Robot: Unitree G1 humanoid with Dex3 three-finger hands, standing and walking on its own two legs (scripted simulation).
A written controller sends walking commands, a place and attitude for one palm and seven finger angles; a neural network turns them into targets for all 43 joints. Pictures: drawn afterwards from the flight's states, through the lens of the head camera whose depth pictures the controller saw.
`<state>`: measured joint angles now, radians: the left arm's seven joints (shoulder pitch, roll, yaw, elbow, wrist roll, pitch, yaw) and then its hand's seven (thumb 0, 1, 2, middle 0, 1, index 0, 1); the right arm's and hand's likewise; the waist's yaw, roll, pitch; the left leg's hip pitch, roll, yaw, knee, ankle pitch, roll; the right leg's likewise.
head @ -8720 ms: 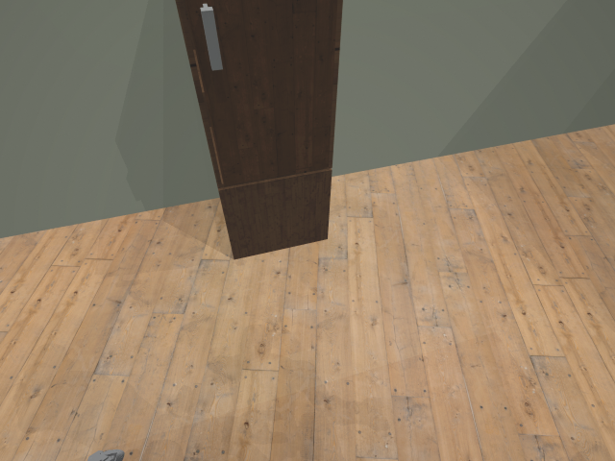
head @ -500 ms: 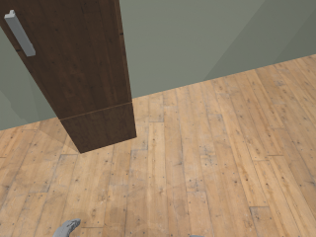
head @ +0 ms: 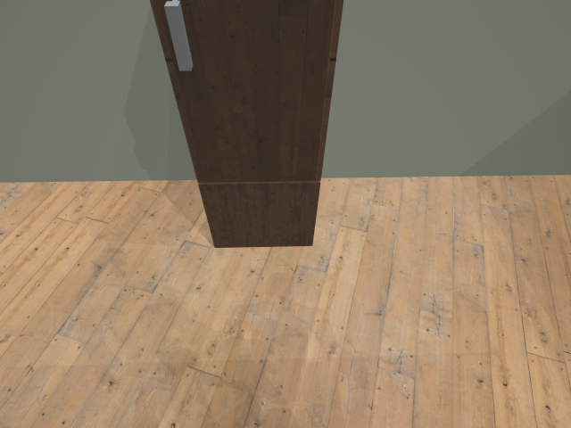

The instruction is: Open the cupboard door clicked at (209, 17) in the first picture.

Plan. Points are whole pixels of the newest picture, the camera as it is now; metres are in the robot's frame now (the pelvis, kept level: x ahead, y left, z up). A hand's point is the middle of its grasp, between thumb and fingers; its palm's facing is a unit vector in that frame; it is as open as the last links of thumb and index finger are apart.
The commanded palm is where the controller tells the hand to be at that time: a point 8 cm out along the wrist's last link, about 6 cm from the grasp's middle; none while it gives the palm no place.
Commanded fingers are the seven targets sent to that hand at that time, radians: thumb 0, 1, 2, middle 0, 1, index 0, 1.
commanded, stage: take the last steps up to it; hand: left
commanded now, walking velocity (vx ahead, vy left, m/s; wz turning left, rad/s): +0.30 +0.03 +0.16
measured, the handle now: (181, 33) +0.83 +0.30 +0.14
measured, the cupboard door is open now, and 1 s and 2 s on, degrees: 0 0 0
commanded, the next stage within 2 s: come to a stop and stand still in 0.96 s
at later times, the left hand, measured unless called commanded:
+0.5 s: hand out of the picture +0.11 +0.18 -0.16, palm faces +0.05 -0.98 -0.21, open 7.3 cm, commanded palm none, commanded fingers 0.00 0.90 0.90 -0.20 -0.30 -0.20 -0.30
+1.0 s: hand out of the picture +0.11 +0.17 -0.18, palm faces +0.19 -0.98 -0.10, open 7.3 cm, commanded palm none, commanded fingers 0.00 0.90 0.90 -0.20 -0.30 -0.20 -0.30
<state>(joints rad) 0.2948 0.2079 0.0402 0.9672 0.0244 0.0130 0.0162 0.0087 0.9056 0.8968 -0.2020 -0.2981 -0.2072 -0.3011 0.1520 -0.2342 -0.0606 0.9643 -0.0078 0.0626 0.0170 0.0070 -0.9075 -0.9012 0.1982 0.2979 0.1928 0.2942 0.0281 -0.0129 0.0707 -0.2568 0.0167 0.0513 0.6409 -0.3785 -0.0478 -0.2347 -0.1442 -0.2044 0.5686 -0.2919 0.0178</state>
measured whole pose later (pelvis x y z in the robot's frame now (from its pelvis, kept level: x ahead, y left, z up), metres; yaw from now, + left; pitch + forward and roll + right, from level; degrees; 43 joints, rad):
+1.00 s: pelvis +0.22 +0.05 -0.01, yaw +4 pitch -1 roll -1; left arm 0.45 0.10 0.03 1.17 0.01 -0.04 0.01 0.01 0.91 0.90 -0.20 -0.30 -0.21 -0.30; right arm 0.13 -0.16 -0.05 1.00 -0.03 -0.05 0.01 0.01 -0.92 -0.90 0.20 0.30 0.19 0.29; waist 0.05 -0.03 0.06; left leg -0.39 0.06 0.13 0.62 -0.20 0.04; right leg -0.13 -0.09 -0.10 0.76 -0.51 0.02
